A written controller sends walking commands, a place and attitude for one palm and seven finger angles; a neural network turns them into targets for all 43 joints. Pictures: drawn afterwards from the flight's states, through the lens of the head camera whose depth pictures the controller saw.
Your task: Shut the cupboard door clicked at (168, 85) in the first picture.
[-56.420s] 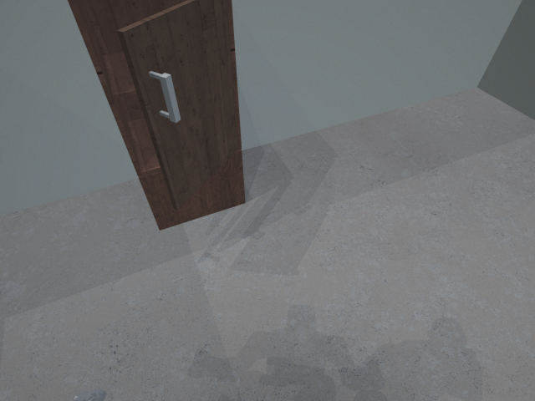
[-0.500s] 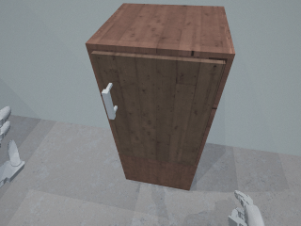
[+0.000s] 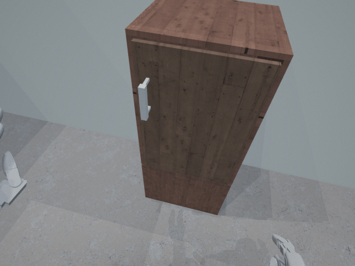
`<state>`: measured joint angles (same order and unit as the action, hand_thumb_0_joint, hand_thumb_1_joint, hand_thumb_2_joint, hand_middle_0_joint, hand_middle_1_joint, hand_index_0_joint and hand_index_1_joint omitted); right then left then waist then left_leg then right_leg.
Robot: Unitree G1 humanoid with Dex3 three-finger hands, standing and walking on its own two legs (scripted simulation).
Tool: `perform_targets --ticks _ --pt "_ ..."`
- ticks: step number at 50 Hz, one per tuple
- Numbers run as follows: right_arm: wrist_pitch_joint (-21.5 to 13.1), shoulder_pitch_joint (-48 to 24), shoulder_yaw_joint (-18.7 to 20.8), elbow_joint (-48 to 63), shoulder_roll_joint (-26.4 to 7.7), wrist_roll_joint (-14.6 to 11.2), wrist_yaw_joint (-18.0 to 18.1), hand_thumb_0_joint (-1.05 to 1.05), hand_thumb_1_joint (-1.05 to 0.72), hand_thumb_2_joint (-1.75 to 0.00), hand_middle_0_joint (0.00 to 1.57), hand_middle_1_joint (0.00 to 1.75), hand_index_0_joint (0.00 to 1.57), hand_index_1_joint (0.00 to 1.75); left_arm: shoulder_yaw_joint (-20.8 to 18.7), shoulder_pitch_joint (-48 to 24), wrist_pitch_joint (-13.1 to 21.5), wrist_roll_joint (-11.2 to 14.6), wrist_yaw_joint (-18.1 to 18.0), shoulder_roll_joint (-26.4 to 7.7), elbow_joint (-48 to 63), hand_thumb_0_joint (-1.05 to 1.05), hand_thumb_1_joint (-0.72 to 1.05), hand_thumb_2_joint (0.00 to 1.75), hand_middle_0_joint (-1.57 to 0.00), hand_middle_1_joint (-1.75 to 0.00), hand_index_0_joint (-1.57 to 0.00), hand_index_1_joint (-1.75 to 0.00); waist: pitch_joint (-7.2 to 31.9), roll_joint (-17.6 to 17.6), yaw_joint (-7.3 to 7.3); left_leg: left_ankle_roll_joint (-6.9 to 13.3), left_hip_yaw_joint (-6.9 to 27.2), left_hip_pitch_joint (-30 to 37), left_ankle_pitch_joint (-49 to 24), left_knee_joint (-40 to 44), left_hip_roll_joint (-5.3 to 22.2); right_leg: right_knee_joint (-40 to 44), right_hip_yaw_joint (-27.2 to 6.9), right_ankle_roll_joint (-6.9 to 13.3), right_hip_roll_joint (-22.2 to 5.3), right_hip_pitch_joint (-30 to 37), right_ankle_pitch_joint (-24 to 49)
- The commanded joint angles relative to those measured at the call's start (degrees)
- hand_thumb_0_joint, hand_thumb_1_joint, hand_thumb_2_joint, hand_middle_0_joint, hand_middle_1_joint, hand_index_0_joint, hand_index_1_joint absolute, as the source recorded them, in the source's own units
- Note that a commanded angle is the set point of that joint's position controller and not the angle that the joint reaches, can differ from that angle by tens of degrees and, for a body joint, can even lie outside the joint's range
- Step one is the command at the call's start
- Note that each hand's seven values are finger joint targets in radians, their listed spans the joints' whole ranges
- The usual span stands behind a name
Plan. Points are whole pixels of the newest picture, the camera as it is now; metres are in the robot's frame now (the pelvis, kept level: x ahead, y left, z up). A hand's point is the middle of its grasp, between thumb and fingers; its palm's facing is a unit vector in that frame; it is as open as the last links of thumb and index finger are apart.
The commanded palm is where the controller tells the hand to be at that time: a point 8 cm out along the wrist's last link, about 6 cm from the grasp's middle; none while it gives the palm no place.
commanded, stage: step back with the hand held close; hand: left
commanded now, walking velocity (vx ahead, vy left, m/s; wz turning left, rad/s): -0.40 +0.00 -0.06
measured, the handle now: (145, 99) +0.58 +0.15 +0.05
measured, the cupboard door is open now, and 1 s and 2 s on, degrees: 0 0 0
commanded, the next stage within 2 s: stop stepping back and stand still in 0.54 s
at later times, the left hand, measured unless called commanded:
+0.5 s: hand (10, 225) +0.13 +0.24 +0.19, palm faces +0.33 -0.81 -0.48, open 7.4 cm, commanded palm +0.08 +0.29 +0.19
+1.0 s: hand out of the picture +0.04 +0.28 +0.18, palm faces +0.39 -0.82 -0.42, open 7.4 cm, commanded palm -0.01 +0.32 +0.19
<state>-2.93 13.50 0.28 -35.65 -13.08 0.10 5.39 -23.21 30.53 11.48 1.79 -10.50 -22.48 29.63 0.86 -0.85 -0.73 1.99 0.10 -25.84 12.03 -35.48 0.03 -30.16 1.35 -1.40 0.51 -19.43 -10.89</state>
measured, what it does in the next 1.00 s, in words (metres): walks backwards: right foot, then left foot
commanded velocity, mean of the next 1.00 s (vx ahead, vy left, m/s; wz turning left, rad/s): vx -0.16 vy -0.02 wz -0.02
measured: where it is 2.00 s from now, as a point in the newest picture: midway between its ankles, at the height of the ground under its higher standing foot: outside the picture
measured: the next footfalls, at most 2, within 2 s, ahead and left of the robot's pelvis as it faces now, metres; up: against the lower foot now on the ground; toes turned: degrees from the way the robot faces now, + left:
right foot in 0.20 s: -0.07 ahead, -0.13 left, +0.00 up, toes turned +2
left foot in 0.60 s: +0.01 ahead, +0.10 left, +0.00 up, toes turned -1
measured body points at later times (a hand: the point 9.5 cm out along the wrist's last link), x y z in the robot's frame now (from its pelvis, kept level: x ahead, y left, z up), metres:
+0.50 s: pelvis -0.07 -0.01 +0.00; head -0.07 +0.02 +0.45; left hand +0.11 +0.28 +0.21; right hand +0.10 -0.25 -0.06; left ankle +0.07 +0.08 -0.71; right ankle -0.11 -0.13 -0.73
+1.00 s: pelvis -0.16 +0.02 +0.00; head -0.19 +0.05 +0.45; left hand +0.01 +0.32 +0.20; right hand -0.03 -0.22 -0.08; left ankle -0.02 +0.10 -0.72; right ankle -0.24 -0.09 -0.73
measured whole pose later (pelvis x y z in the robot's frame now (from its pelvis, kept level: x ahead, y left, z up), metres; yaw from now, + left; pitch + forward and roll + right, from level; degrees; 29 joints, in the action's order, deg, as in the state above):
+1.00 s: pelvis -0.16 +0.02 +0.00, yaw -3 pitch -1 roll -3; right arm -4.1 14.6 -1.1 -37.7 -10.9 1.0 4.4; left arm -24.1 33.7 8.4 4.1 -8.5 -26.1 31.5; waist 3.4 -0.7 0.2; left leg -1.0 0.2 -28.6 13.3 -35.5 0.2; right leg -27.2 1.7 2.0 4.1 -5.1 -21.5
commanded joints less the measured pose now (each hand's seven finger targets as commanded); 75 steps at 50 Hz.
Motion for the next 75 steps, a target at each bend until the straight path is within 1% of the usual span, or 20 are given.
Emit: perform_targets --ticks 1,3,9,15,19,24,27,30,34,42,46,49,52,54,56,57,59,62,67,75 --pt "-3.5 -7.1 2.3 9.2 -7.8 0.1 1.0 0.00 -0.90 -0.90 0.20 0.30 0.20 0.30 -7.9 -4.7 4.2 0.2 -1.4 -12.4 11.7 0.00 0.90 0.90 -0.20 -0.30 -0.20 -0.30 2.2 -7.1 1.43 1.6 11.7 -3.3 18.6 18.7 8.9 2.2 -3.9 1.6 -0.4 2.9 -12.5" --pt "-3.8 -7.6 3.1 9.4 -8.6 0.3 1.3 0.00 -0.90 -0.90 0.20 0.30 0.20 0.30 -9.7 -4.4 4.8 -0.5 -0.7 -12.0 10.9 0.00 0.90 0.90 -0.20 -0.30 -0.20 -0.30 3.5 -14.3 0.67 5.5 20.2 -18.3 32.3 28.8 16.3 -14.1 -2.2 0.4 4.8 18.1 -5.9" --pt "-4.7 -7.5 3.3 8.3 -7.8 1.2 -0.6 0.00 -0.90 -0.90 0.20 0.30 0.20 0.30 -10.1 0.9 5.6 0.5 1.5 -12.1 11.9 0.00 0.90 0.90 -0.20 -0.30 -0.20 -0.30 5.3 -12.0 0.53 4.1 14.4 -9.1 19.2 22.0 13.1 -3.3 -3.4 1.7 4.2 14.4 -5.6" --pt "-4.7 -5.7 3.0 5.2 -5.5 0.5 -0.9 0.00 -0.90 -0.90 0.20 0.30 0.20 0.30 -6.8 -3.9 6.5 2.3 1.7 -12.5 16.0 0.00 0.90 0.90 -0.20 -0.30 -0.20 -0.30 20.5 -3.0 1.45 0.0 3.5 25.3 -29.4 8.2 8.2 5.3 -4.5 -0.6 0.1 3.2 15.8" --pt "-3.3 -9.7 3.3 8.7 -6.4 0.3 -0.7 0.00 -0.90 -0.90 0.20 0.30 0.20 0.30 -12.8 2.3 5.2 3.0 1.7 -17.5 14.2 0.00 0.90 0.90 -0.20 -0.30 -0.20 -0.30 14.9 -4.6 0.86 0.1 3.2 17.0 -9.0 11.1 7.7 6.9 -4.7 -1.0 0.0 1.5 3.9" --pt "-1.5 -9.7 2.9 7.7 -5.1 1.3 -0.5 0.00 -0.90 -0.90 0.20 0.30 0.20 0.30 -12.4 0.3 4.5 2.2 0.5 -18.1 9.7 0.00 0.90 0.90 -0.20 -0.30 -0.20 -0.30 0.7 5.2 1.56 -4.4 1.0 14.1 6.2 -15.3 -0.6 20.7 -18.0 9.9 -16.0 -21.2 -10.5" --pt "-0.3 -9.2 1.3 7.9 -4.2 0.9 0.4 0.00 -0.90 -0.90 0.20 0.30 0.20 0.30 -8.1 -4.2 3.3 0.8 0.6 -14.8 5.8 0.00 0.90 0.90 -0.20 -0.30 -0.20 -0.30 -4.2 5.6 2.07 -3.2 3.4 3.1 2.9 -1.5 1.8 11.3 -11.3 6.6 -11.0 -6.3 14.0" --pt "-1.7 -7.8 2.7 8.3 -7.9 -0.9 1.3 0.00 -0.90 -0.90 0.20 0.30 0.20 0.30 -6.4 -7.4 4.5 1.3 1.0 -15.3 8.4 0.00 0.90 0.90 -0.20 -0.30 -0.20 -0.30 1.9 -4.5 0.89 -0.8 6.4 11.1 -25.6 14.3 7.6 3.1 -4.3 0.3 0.7 1.4 12.0" --pt "-4.2 -7.3 3.8 9.1 -7.7 1.0 -0.3 0.00 -0.90 -0.90 0.20 0.30 0.20 0.30 -8.2 -2.5 4.8 1.8 1.9 -14.1 14.6 0.00 0.90 0.90 -0.20 -0.30 -0.20 -0.30 12.7 -12.9 -0.16 5.3 21.0 3.0 9.2 26.6 17.9 -17.4 -5.7 0.9 4.5 9.8 -15.4" --pt "-5.1 -4.0 1.7 8.1 -5.5 1.4 -0.9 0.00 -0.90 -0.90 0.20 0.30 0.20 0.30 -10.8 5.3 1.7 2.7 0.8 -15.2 15.8 0.00 0.90 0.90 -0.20 -0.30 -0.20 -0.30 8.4 -9.9 1.80 -4.7 3.0 8.3 13.1 18.4 3.3 13.8 -0.6 4.9 1.8 11.9 -13.3" --pt "-4.5 -3.9 2.4 6.1 -5.8 0.7 -0.3 0.00 -0.90 -0.90 0.20 0.30 0.20 0.30 -8.0 0.5 -0.4 3.4 0.6 -12.0 9.1 0.00 0.90 0.90 -0.20 -0.30 -0.20 -0.30 6.7 5.3 2.16 -3.9 1.9 20.0 5.1 -1.1 1.4 17.9 -8.2 9.2 -7.7 -6.8 -23.3" --pt "-3.2 -5.6 2.1 5.9 -6.3 0.5 0.0 0.00 -0.90 -0.90 0.20 0.30 0.20 0.30 -7.4 -5.8 -1.5 2.5 0.2 -13.1 8.6 0.00 0.90 0.90 -0.20 -0.30 -0.20 -0.30 -2.9 6.4 2.59 -3.2 1.6 11.5 4.2 -12.3 1.5 19.4 -14.0 12.7 -13.2 -12.3 -28.6" --pt "-3.8 -5.8 1.3 5.2 -6.4 -0.1 0.3 0.00 -0.90 -0.90 0.20 0.30 0.20 0.30 -4.1 -15.0 -0.3 0.6 0.0 -12.0 6.1 0.00 0.90 0.90 -0.20 -0.30 -0.20 -0.30 -9.7 3.9 3.38 -1.6 2.0 8.9 6.1 -3.2 3.8 12.6 -9.5 10.0 -11.7 -9.5 -23.6" --pt "-5.0 -6.3 1.3 6.1 -7.5 -0.5 0.9 0.00 -0.90 -0.90 0.20 0.30 0.20 0.30 -4.5 -17.8 0.4 0.4 0.3 -12.8 7.5 0.00 0.90 0.90 -0.20 -0.30 -0.20 -0.30 -10.2 -7.6 2.96 0.1 6.8 11.1 8.3 8.3 5.5 2.6 -3.3 5.8 -4.2 -8.9 -18.0" --pt "-6.2 -6.0 0.5 6.3 -6.6 0.6 0.3 0.00 -0.90 -0.90 0.20 0.30 0.20 0.30 -6.1 -14.9 2.0 0.8 0.5 -13.0 10.7 0.00 0.90 0.90 -0.20 -0.30 -0.20 -0.30 -5.2 -20.2 2.31 -1.6 27.7 5.8 34.0 30.6 13.1 -12.9 0.2 2.6 4.1 -1.3 -20.5" --pt "-6.9 -5.9 0.5 6.7 -5.8 1.2 0.0 0.00 -0.90 -0.90 0.20 0.30 0.20 0.30 -7.3 -14.9 2.4 0.8 0.6 -14.1 12.6 0.00 0.90 0.90 -0.20 -0.30 -0.20 -0.30 -4.2 -17.3 1.36 -3.2 29.9 2.0 35.7 34.7 14.3 -16.4 -1.4 2.9 4.1 2.2 -19.5" --pt "-7.8 -5.4 1.4 6.7 -5.3 1.5 -0.7 0.00 -0.90 -0.90 0.20 0.30 0.20 0.30 -9.5 -9.4 3.0 1.2 0.6 -15.6 13.9 0.00 0.90 0.90 -0.20 -0.30 -0.20 -0.30 1.4 -8.8 -0.05 -2.9 22.6 2.4 28.9 33.1 13.5 -12.9 -1.1 3.0 4.0 8.7 -17.1" --pt "-6.7 -4.9 1.3 8.0 -5.3 1.1 -1.6 0.00 -0.90 -0.90 0.20 0.30 0.20 0.30 -8.1 1.8 2.3 1.1 1.1 -11.7 12.3 0.00 0.90 0.90 -0.20 -0.30 -0.20 -0.30 5.2 -12.1 0.39 -3.9 7.8 -1.7 22.3 26.3 7.1 3.2 1.9 3.8 3.6 20.2 -14.9" --pt "-3.0 -2.6 2.1 6.6 -4.9 0.6 -1.6 0.00 -0.90 -0.90 0.20 0.30 0.20 0.30 -9.0 0.9 0.9 1.9 0.1 -12.0 6.4 0.00 0.90 0.90 -0.20 -0.30 -0.20 -0.30 -0.4 10.6 1.83 -3.4 2.7 1.2 5.7 -12.1 1.0 21.2 -22.0 13.6 -17.7 -1.2 -26.3" --pt "-6.2 -4.9 1.9 6.2 -6.5 -0.8 0.7 0.00 -0.90 -0.90 0.20 0.30 0.20 0.30 -5.1 -7.3 2.2 0.4 -0.1 -11.6 6.5 0.00 0.90 0.90 -0.20 -0.30 -0.20 -0.30 0.9 -1.9 1.05 0.1 4.6 15.9 -12.1 9.2 6.2 6.3 -5.5 2.0 -4.1 4.3 3.0"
